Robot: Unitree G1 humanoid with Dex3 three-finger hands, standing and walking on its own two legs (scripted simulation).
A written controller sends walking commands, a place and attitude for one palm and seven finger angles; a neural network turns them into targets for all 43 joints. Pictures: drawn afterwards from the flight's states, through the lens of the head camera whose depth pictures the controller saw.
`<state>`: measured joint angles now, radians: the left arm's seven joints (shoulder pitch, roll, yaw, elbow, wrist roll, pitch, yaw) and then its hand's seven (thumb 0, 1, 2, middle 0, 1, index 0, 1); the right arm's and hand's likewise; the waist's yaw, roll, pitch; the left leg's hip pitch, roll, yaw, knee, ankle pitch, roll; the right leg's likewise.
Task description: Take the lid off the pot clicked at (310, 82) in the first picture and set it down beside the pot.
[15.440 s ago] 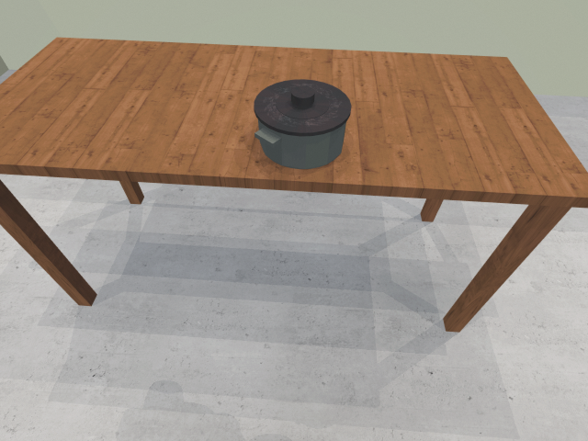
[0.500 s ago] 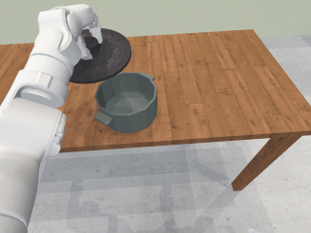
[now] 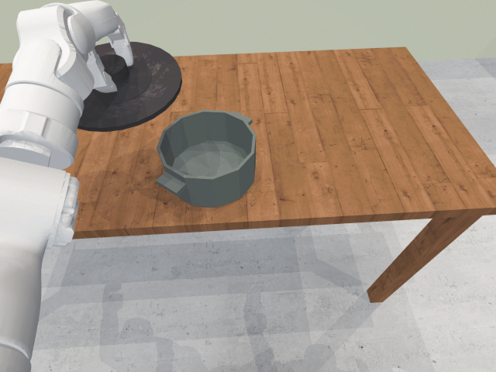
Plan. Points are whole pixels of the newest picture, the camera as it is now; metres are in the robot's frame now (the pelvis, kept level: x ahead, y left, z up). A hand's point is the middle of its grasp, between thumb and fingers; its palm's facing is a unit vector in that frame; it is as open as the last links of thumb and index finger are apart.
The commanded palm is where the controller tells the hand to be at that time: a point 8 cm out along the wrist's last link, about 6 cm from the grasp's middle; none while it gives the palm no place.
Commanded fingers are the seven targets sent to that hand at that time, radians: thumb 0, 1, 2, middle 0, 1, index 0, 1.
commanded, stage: move the lid sideways beside the pot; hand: left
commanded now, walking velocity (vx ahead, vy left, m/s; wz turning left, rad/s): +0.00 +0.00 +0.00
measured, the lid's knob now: (111, 69) +0.52 +0.18 +0.22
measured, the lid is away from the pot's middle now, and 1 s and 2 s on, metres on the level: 0.13 0.23 0.22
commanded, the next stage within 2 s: lower the lid onto the table in 0.98 s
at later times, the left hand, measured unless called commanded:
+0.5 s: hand (59, 75) +0.49 +0.24 +0.23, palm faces -0.29 -0.09 -0.95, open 8.2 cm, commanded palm +0.51 +0.25 +0.31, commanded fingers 0.00 0.61 0.97 -0.95 -1.15 -0.78 -1.07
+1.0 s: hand (26, 79) +0.48 +0.29 +0.23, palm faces -0.30 -0.07 -0.95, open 8.2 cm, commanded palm +0.51 +0.29 +0.31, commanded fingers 0.00 0.61 0.97 -0.95 -1.15 -0.78 -1.07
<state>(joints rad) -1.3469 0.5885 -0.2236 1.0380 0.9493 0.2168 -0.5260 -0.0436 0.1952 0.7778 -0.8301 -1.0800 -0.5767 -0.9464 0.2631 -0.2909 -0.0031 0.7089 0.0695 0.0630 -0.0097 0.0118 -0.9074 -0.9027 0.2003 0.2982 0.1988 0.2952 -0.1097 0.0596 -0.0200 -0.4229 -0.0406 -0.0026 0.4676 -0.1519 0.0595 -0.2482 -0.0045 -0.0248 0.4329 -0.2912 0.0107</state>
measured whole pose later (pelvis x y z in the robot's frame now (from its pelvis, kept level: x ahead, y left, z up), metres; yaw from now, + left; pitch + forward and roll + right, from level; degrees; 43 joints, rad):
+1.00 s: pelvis +0.00 +0.01 +0.00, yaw +0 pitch +8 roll -2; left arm -1.33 0.81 -0.18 1.03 0.97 0.05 -0.59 -0.04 0.20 0.78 -0.83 -1.08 -0.57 -0.94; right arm 0.28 -0.31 0.00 0.71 0.08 0.11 -0.03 0.01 -0.91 -0.90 0.20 0.30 0.20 0.30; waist -0.10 0.05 0.01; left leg -0.48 -0.04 -0.01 0.52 -0.18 0.07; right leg -0.28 0.00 -0.03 0.43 -0.29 0.02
